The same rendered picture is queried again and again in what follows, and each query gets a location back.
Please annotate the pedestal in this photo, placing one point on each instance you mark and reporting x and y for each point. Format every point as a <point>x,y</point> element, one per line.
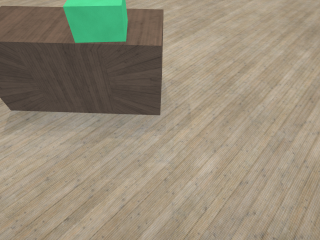
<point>42,68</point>

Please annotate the carton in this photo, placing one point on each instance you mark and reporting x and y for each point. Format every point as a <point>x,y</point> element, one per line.
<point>94,21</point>

